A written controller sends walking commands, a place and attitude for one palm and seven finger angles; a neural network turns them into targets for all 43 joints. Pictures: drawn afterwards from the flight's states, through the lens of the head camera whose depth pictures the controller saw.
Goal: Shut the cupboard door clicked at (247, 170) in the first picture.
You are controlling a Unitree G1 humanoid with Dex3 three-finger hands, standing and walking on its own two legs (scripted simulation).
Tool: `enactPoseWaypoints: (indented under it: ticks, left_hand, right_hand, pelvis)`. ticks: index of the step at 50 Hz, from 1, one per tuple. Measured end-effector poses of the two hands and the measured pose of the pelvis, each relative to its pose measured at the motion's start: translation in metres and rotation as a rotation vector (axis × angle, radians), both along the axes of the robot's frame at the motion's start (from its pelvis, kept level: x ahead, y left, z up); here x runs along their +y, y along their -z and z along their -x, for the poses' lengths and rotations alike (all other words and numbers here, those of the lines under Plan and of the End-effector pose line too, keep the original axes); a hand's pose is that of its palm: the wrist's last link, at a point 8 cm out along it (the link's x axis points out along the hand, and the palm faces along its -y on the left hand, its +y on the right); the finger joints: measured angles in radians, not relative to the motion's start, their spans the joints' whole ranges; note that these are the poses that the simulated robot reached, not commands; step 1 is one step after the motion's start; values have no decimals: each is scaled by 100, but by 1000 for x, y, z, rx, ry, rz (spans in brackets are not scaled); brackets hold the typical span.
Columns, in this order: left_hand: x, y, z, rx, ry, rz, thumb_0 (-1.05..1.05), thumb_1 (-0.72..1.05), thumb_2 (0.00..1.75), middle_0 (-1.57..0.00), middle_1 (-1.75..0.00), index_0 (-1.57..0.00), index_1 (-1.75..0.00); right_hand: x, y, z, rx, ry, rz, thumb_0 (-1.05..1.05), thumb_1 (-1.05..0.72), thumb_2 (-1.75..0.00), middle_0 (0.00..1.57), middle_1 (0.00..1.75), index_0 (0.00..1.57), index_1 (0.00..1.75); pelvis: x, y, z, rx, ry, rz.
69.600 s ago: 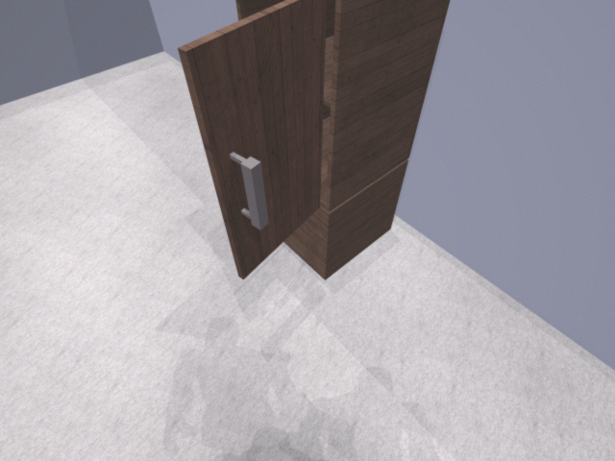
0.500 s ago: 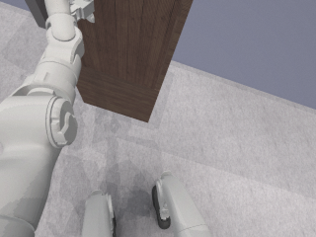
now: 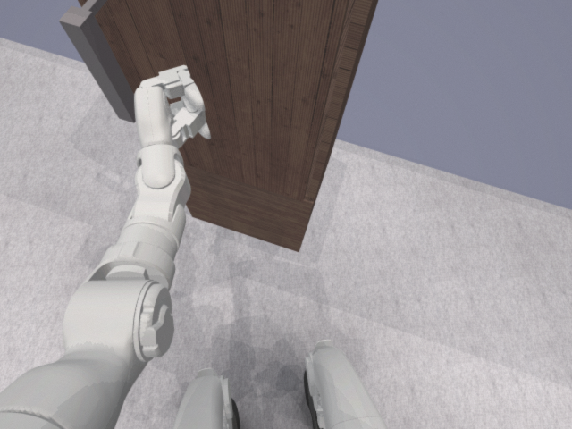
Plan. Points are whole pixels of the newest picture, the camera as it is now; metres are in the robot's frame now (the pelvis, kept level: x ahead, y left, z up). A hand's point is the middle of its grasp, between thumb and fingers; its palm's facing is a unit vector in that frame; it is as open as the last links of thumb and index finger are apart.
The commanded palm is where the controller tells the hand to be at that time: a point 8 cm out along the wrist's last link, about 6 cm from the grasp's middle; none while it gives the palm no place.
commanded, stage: pull the fist back off the door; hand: left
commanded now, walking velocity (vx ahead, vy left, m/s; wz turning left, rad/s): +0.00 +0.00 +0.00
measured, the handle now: (115, 62) +0.62 +0.16 +0.06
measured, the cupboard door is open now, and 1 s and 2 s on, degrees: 0 0 0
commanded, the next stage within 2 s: draw the hand back to the body in 0.08 s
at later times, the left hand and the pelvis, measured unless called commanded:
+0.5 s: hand (147, 154) +0.43 +0.10 +0.11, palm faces +0.04 -1.00 -0.03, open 3.1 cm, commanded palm +0.39 +0.15 +0.12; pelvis +0.02 -0.01 +0.04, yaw +0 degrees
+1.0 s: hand out of the picture +0.30 +0.20 +0.19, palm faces +0.23 -0.94 -0.25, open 3.4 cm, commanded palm +0.26 +0.24 +0.21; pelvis +0.03 +0.00 +0.10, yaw +1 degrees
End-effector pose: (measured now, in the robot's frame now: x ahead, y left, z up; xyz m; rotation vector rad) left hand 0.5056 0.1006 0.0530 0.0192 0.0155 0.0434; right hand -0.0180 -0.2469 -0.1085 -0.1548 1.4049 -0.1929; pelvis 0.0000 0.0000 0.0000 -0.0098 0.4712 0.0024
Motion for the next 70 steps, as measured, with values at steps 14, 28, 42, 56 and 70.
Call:
enactPoseWaypoints:
  ticks: [14,28,42,56,70]
  left_hand:
    - [12,-15,30,-40,19,6,2,90,90,-131,-150,-130,-150]
    - [60,-72,113,-60,3,-17,2,90,90,-130,-150,-130,-150]
    - [104,-115,190,9,-34,-170,2,90,90,-118,-136,-117,-136]
    - [166,-169,268,-26,-275,-275,2,90,90,-83,-98,-82,-97]
    - [211,-224,329,-110,-459,-454,2,90,90,-45,-56,-44,-56]
  right_hand:
    - [-17,-7,-90,-180,-83,33,0,-90,-90,20,30,20,30]
    - [0,-47,-115,-314,-62,-21,1,-90,-90,20,30,20,30]
    - [7,-102,-186,-574,-79,27,1,-90,-90,20,30,20,30]
    - [47,-140,-242,-740,-216,-12,1,-90,-90,20,30,20,30]
    - [57,-130,-238,-724,-241,-49,1,-90,-90,20,30,20,30]
  pelvis:
    - [-7,-11,-13,-58,-23,-7]
    - [-7,-53,-18,-226,-9,-12]
    - [-4,-82,-21,-398,-9,-20]
    - [5,-102,-33,-508,-30,-15]
    - [7,-104,-38,-528,-32,-12]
